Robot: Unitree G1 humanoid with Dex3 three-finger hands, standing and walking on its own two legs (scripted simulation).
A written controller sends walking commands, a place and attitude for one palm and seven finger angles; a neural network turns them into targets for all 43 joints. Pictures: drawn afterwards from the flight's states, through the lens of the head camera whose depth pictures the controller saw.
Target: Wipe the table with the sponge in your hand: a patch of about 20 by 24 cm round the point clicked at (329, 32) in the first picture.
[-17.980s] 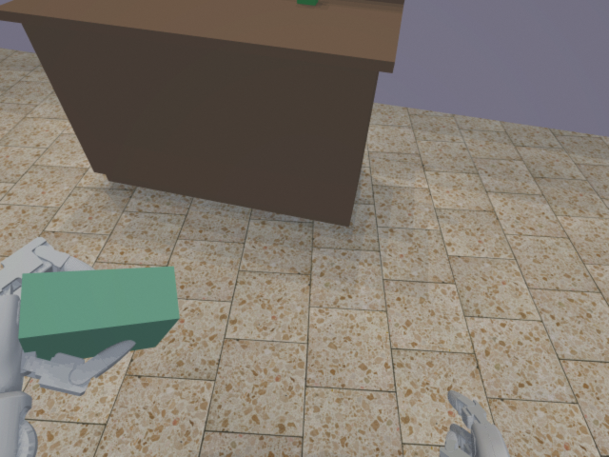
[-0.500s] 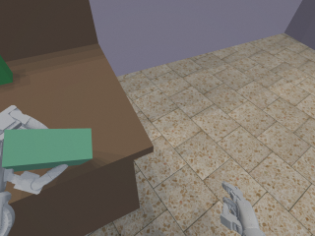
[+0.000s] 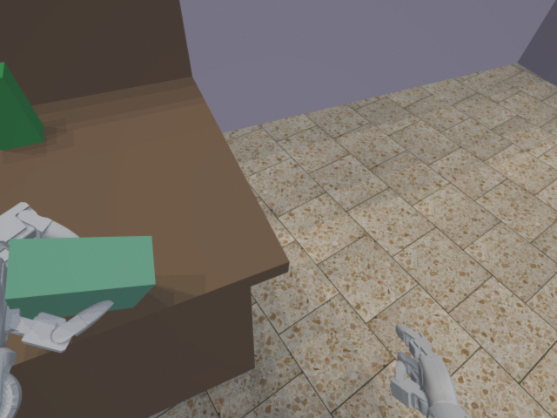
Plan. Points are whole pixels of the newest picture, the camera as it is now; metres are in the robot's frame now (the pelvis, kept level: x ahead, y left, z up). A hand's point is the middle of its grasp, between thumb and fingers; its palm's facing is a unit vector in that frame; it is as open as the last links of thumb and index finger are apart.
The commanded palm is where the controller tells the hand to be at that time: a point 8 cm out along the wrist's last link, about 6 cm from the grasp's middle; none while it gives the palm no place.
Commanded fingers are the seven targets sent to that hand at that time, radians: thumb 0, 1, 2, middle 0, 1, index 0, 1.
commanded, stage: look again from close up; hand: left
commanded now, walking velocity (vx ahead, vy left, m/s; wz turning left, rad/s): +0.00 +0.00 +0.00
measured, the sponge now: (103, 278) +0.23 +0.22 +0.13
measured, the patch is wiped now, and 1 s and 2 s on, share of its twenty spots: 0.00 0.00 0.00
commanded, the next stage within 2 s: turn the palm down, sponge in hand in 0.32 s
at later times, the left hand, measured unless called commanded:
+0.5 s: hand (39, 254) +0.24 +0.27 +0.17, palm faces +0.44 -0.74 -0.50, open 9.6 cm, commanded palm +0.15 +0.28 +0.18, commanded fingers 0.00 0.10 1.30 -1.20 -1.60 -1.20 -1.60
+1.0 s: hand (49, 285) +0.20 +0.24 +0.17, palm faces +0.46 -0.53 -0.71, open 9.6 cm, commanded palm +0.16 +0.25 +0.21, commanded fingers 0.00 0.10 1.30 -1.20 -1.60 -1.20 -1.60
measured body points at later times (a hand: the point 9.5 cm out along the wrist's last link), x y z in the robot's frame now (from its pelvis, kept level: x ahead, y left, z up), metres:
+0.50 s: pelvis -0.01 -0.01 +0.00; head +0.01 +0.00 +0.45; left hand +0.21 +0.31 +0.20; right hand +0.18 -0.23 -0.08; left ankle +0.02 +0.09 -0.74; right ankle +0.01 -0.15 -0.74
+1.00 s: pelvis +0.01 -0.07 +0.00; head -0.01 -0.10 +0.45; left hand +0.17 +0.27 +0.21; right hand +0.23 -0.27 -0.10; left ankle +0.02 +0.08 -0.74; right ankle +0.01 -0.15 -0.74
